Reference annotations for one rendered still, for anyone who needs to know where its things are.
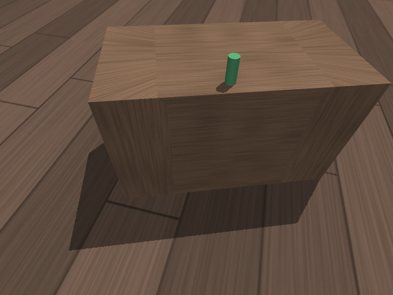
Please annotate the can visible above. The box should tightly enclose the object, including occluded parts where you can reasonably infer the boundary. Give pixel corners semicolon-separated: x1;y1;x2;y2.
225;53;241;85

